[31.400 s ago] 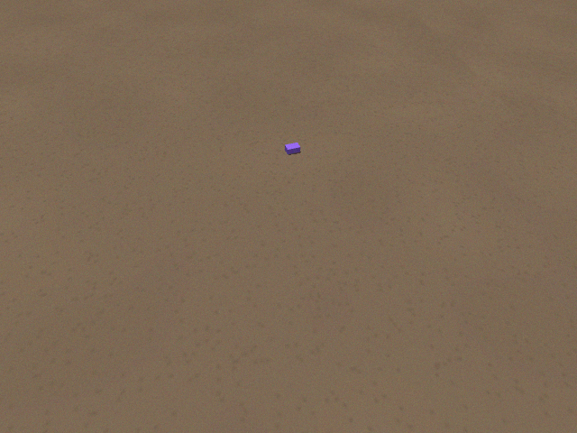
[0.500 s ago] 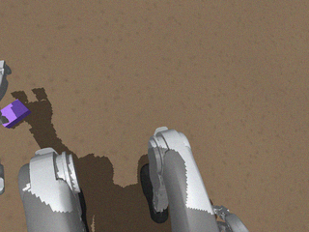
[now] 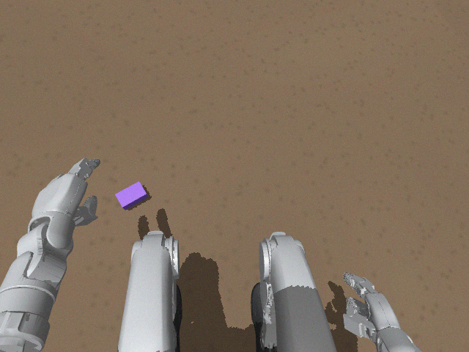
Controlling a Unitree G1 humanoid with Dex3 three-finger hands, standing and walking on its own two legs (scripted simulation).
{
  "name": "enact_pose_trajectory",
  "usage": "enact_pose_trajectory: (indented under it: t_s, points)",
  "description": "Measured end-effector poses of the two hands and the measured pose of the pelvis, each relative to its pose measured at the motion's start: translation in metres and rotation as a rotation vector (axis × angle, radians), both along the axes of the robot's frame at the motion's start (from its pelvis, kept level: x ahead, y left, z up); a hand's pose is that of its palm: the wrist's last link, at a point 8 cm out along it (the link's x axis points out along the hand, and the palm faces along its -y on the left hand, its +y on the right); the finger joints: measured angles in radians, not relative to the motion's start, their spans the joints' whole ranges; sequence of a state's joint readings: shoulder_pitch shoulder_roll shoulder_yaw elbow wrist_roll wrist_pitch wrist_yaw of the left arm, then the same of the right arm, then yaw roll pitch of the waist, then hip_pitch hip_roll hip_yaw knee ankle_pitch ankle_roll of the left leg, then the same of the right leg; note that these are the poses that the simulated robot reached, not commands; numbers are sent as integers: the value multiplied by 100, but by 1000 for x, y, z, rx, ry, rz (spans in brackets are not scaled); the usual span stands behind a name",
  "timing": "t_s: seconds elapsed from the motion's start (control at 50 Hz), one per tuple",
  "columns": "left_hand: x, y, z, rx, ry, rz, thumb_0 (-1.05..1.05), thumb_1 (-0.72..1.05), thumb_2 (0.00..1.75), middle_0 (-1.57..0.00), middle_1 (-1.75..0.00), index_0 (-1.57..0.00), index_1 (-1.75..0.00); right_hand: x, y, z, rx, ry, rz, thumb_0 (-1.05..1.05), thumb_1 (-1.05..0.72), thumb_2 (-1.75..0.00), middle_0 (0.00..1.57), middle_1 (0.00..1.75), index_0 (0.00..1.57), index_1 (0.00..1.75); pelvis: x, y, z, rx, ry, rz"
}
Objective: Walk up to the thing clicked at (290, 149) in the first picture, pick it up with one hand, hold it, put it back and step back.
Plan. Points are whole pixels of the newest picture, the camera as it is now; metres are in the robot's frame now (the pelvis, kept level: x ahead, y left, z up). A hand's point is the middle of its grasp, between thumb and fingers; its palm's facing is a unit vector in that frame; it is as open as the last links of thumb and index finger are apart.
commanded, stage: home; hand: left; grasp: from above
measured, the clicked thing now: (132, 195) +0.46 +0.27 -0.43
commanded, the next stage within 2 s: none
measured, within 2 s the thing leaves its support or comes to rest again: neither
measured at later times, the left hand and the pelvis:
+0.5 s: hand (36, 255) +0.25 +0.22 +0.10, palm faces +0.08 -0.95 -0.29, open 7.4 cm; pelvis +0.05 +0.00 +0.19, yaw +5 degrees
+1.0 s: hand out of the picture +0.22 +0.20 +0.22, palm faces +0.16 -0.97 -0.19, open 7.4 cm; pelvis +0.08 +0.01 +0.26, yaw +7 degrees
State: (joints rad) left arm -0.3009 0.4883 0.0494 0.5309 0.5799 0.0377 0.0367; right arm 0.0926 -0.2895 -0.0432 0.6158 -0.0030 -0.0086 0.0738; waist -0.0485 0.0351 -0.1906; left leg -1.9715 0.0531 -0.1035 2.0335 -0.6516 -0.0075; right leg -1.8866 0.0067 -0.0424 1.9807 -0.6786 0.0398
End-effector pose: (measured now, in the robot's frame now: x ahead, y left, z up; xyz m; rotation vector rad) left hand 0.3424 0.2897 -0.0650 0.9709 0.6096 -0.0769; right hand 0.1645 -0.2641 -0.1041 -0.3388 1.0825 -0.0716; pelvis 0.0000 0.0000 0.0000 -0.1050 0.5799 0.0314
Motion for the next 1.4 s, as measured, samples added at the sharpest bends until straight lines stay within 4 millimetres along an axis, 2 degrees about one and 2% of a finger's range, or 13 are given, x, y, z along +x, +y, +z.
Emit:
enact_pose_trajectory:
  t_s: [0.12,0.24,0.34,0.44,0.62,0.76,0.88,1.04,1.16,1.4]
  points:
    - [-43,-3,45,-155,-2,134,0,83,89,-21,-32,-21,-32,51,15,59,-5,-170,50,1,-91,-90,20,30,20,30,2,0,42,7,-38,22]
    - [-73,-8,93,-304,18,284,1,88,89,-21,-30,-21,-30,77,38,112,30,-278,58,1,-91,-90,20,30,20,30,11,1,87,14,-80,41]
    - [-90,-16,134,-423,47,400,1,89,90,-21,-30,-21,-30,79,52,152,61,-313,41,1,-90,-90,21,30,20,30,23,2,126,22,-124,52]
    - [-102,-23,174,-512,74,501,1,90,90,-21,-30,-20,-30,70,58,190,63,-310,5,1,-90,-90,21,30,20,30,38,4,165,30,-170,61]
    - [-114,-33,249,-634,76,611,1,90,89,-20,-30,-20,-30,55,50,255,10,-331,-70,1,-90,-90,21,30,20,30,67,7,226,45,-266,74]
    - [-124,-38,296,-661,48,607,1,90,89,-20,-30,-20,-30,66,43,294,-14,-419,-82,1,-90,-90,21,30,20,30,83,9,255,56,-334,81]
    - [-135,-39,310,-665,42,608,1,91,89,-20,-30,-20,-30,86,46,312,-2,-505,-49,1,-90,-90,21,30,20,30,86,9,263,66,-374,86]
    - [-145,-41,307,-672,58,626,1,91,89,-20,-30,-20,-30,103,53,320,16,-557,13,1,-90,-90,21,30,20,30,83,6,264,75,-394,96]
    - [-147,-42,306,-669,55,624,1,90,89,-20,-30,-20,-30,101,54,317,21,-548,25,1,-90,-90,21,30,20,30,81,4,264,77,-400,96]
    - [-145,-43,308,-664,50,611,1,90,89,-20,-30,-20,-30,83,48,309,10,-498,-2,1,-90,-90,21,30,20,30,79,4,264,76,-404,91]
